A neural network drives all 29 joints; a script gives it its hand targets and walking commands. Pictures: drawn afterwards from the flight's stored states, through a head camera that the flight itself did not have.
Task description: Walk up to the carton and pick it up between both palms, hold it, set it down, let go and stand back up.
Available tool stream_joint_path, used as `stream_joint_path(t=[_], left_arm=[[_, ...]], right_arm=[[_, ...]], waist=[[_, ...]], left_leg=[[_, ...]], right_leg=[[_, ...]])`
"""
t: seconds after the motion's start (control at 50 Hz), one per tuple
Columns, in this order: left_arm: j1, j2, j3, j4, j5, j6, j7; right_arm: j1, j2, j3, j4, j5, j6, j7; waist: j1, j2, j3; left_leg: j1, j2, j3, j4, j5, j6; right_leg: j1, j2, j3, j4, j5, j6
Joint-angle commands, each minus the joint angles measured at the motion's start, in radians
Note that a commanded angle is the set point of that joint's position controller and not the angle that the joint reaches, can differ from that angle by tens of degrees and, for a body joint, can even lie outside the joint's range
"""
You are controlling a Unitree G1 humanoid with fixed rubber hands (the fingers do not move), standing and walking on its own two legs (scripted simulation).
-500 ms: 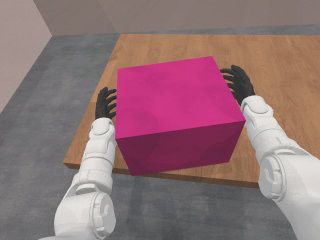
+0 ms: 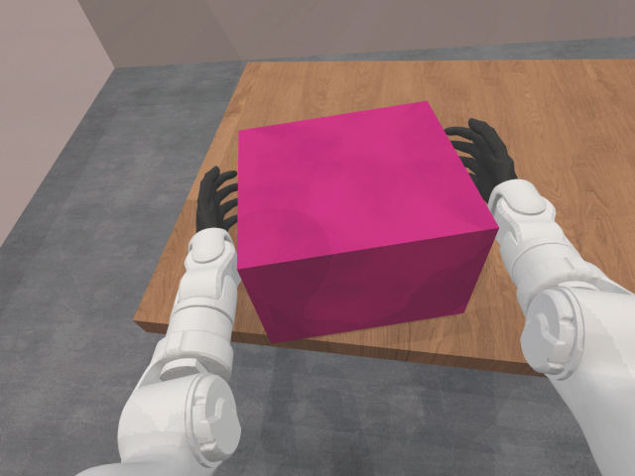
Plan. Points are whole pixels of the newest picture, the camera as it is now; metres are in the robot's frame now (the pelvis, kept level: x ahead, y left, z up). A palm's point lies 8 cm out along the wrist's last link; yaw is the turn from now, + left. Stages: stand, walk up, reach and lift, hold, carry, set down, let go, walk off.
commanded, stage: set down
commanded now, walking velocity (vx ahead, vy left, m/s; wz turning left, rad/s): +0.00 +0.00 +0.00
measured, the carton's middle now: (350, 220) +0.45 +0.06 +0.04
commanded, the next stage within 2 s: none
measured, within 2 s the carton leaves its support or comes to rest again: neither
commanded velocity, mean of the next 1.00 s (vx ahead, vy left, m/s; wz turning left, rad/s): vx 0.00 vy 0.00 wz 0.00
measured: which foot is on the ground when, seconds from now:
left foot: down 0.00-1.00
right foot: down 0.00-1.00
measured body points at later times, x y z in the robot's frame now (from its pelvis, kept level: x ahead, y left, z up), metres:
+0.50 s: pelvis +0.00 +0.00 +0.00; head +0.08 -0.01 +0.44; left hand +0.40 +0.24 +0.07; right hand +0.50 -0.11 +0.09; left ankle +0.01 +0.14 -0.74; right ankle -0.02 -0.07 -0.74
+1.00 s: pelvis +0.00 +0.00 +0.00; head +0.09 +0.00 +0.44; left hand +0.40 +0.24 +0.07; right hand +0.50 -0.12 +0.09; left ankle +0.01 +0.14 -0.74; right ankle -0.02 -0.07 -0.74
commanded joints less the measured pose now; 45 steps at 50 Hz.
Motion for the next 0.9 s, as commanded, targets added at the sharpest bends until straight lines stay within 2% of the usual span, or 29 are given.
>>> stream_joint_path(t=[0.0, 0.02, 0.08, 0.12, 0.16, 0.18, 0.24, 0.28, 0.34, 0.36, 0.38, 0.42, 0.5, 0.58, 0.6, 0.62, 0.68, 0.7, 0.76, 0.78, 0.88], left_arm=[[-0.681, -0.402, -0.267, -0.158, -0.001, -0.073, -0.079], [-0.681, -0.395, -0.258, -0.154, -0.003, -0.076, -0.08], [-0.678, -0.388, -0.259, -0.142, 0.004, -0.078, -0.083], [-0.674, -0.392, -0.248, -0.145, 0.014, -0.077, -0.085], [-0.663, -0.4, -0.251, -0.146, 0.017, -0.082, -0.086], [-0.657, -0.398, -0.252, -0.135, 0.024, -0.081, -0.086], [-0.642, -0.386, -0.227, -0.123, 0.026, -0.085, -0.084], [-0.645, -0.382, -0.218, -0.115, 0.03, -0.083, -0.088], [-0.62, -0.382, -0.206, -0.102, 0.044, -0.079, -0.09], [-0.628, -0.378, -0.21, -0.106, 0.043, -0.079, -0.09], [-0.62, -0.378, -0.204, -0.107, 0.046, -0.077, -0.09], [-0.605, -0.374, -0.196, -0.106, 0.051, -0.076, -0.09], [-0.588, -0.38, -0.199, -0.114, 0.066, -0.078, -0.09], [-0.559, -0.374, -0.175, -0.101, 0.077, -0.074, -0.096], [-0.541, -0.372, -0.168, -0.094, 0.083, -0.074, -0.097], [-0.541, -0.374, -0.171, -0.105, 0.086, -0.076, -0.098], [-0.535, -0.379, -0.183, -0.114, 0.085, -0.084, -0.096], [-0.526, -0.374, -0.169, -0.108, 0.093, -0.082, -0.096], [-0.512, -0.369, -0.162, -0.096, 0.102, -0.076, -0.098], [-0.508, -0.362, -0.15, -0.089, 0.104, -0.075, -0.102], [-0.486, -0.37, -0.138, -0.117, 0.117, -0.055, -0.093]], right_arm=[[-0.572, 0.468, 0.087, -0.078, -0.045, -0.013, 0.094], [-0.582, 0.467, 0.088, -0.083, -0.046, -0.015, 0.096], [-0.563, 0.465, 0.087, -0.07, -0.048, -0.014, 0.098], [-0.549, 0.469, 0.07, -0.051, -0.056, -0.007, 0.1], [-0.541, 0.478, 0.071, -0.066, -0.068, -0.013, 0.103], [-0.537, 0.467, 0.06, -0.051, -0.074, -0.014, 0.103], [-0.548, 0.462, 0.055, -0.058, -0.089, -0.018, 0.107], [-0.542, 0.459, 0.035, -0.049, -0.098, -0.011, 0.107], [-0.535, 0.453, 0.028, -0.049, -0.111, -0.013, 0.107], [-0.531, 0.442, 0.013, -0.036, -0.114, -0.012, 0.108], [-0.528, 0.447, 0.018, -0.041, -0.113, -0.012, 0.11], [-0.513, 0.446, 0.018, -0.045, -0.117, -0.009, 0.112], [-0.493, 0.441, 0.011, -0.038, -0.12, -0.011, 0.116], [-0.476, 0.44, -0.004, -0.038, -0.138, -0.008, 0.113], [-0.471, 0.441, -0.002, -0.051, -0.141, -0.011, 0.114], [-0.461, 0.437, -0.007, -0.038, -0.145, -0.009, 0.115], [-0.459, 0.441, -0.006, -0.058, -0.148, -0.018, 0.116], [-0.458, 0.443, -0.005, -0.058, -0.148, -0.016, 0.116], [-0.438, 0.436, -0.027, -0.057, -0.167, -0.007, 0.12], [-0.438, 0.439, -0.029, -0.066, -0.175, -0.004, 0.12], [-0.413, 0.433, -0.05, -0.103, -0.2, 0.005, 0.116]], waist=[[-0.016, -0.183, -0.677], [-0.007, -0.188, -0.676], [-0.006, -0.167, -0.649], [-0.013, -0.163, -0.628], [-0.009, -0.159, -0.658], [-0.017, -0.155, -0.64], [-0.004, -0.188, -0.645], [-0.01, -0.184, -0.612], [-0.006, -0.183, -0.585], [-0.015, -0.173, -0.584], [-0.005, -0.17, -0.583], [-0.003, -0.179, -0.583], [-0.013, -0.152, -0.582], [-0.017, -0.177, -0.532], [-0.009, -0.182, -0.534], [-0.018, -0.177, -0.534], [-0.013, -0.151, -0.548], [-0.013, -0.168, -0.532], [-0.021, -0.167, -0.495], [-0.019, -0.183, -0.475], [-0.024, -0.169, -0.469]], left_leg=[[0.201, -0.015, 0.091, 0.043, 0.316, 0.011], [0.185, -0.015, 0.091, 0.038, 0.304, 0.015], [0.178, -0.017, 0.096, 0.028, 0.286, 0.016], [0.189, -0.014, 0.094, 0.02, 0.268, 0.019], [0.183, -0.014, 0.097, 0.027, 0.281, 0.02], [0.192, -0.013, 0.095, 0.027, 0.292, 0.019], [0.184, -0.011, 0.099, 0.026, 0.273, 0.032], [0.17, -0.012, 0.101, 0.014, 0.234, 0.036], [0.179, -0.016, 0.106, 0.019, 0.26, 0.035], [0.185, -0.013, 0.103, 0.016, 0.26, 0.033], [0.188, -0.013, 0.105, 0.016, 0.253, 0.036], [0.179, -0.013, 0.105, 0.015, 0.254, 0.041], [0.207, -0.012, 0.103, 0.023, 0.283, 0.036], [0.208, -0.013, 0.104, 0.013, 0.272, 0.045], [0.206, -0.014, 0.107, 0.013, 0.265, 0.049], [0.208, -0.012, 0.107, 0.01, 0.268, 0.048], [0.2, -0.014, 0.108, 0.012, 0.272, 0.044], [0.208, -0.013, 0.109, 0.011, 0.264, 0.05], [0.205, -0.013, 0.112, 0.0, 0.224, 0.054], [0.183, -0.014, 0.113, -0.005, 0.209, 0.059], [0.158, -0.02, 0.117, -0.019, 0.187, 0.063]], right_leg=[[0.474, -0.052, -0.01, 0.073, 0.481, 0.128], [0.476, -0.056, -0.008, 0.078, 0.479, 0.13], [0.477, -0.062, -0.001, 0.068, 0.452, 0.125], [0.448, -0.062, -0.002, 0.058, 0.411, 0.122], [0.452, -0.064, -0.002, 0.063, 0.421, 0.119], [0.448, -0.061, -0.004, 0.063, 0.426, 0.117], [0.436, -0.06, -0.006, 0.056, 0.383, 0.117], [0.438, -0.066, -0.002, 0.051, 0.35, 0.115], [0.44, -0.065, 0.0, 0.048, 0.36, 0.116], [0.43, -0.065, -0.002, 0.048, 0.351, 0.114], [0.425, -0.067, -0.001, 0.045, 0.337, 0.112], [0.433, -0.069, 0.002, 0.045, 0.347, 0.112], [0.413, -0.066, -0.001, 0.046, 0.35, 0.106], [0.411, -0.065, -0.004, 0.037, 0.331, 0.11], [0.409, -0.064, -0.003, 0.037, 0.321, 0.109], [0.41, -0.062, -0.005, 0.035, 0.322, 0.106], [0.41, -0.068, 0.001, 0.037, 0.325, 0.101], [0.408, -0.066, 0.001, 0.033, 0.318, 0.103], [0.387, -0.067, 0.003, 0.017, 0.242, 0.099], [0.398, -0.073, 0.009, 0.017, 0.247, 0.103], [0.452, -0.075, 0.007, 0.028, 0.291, 0.103]])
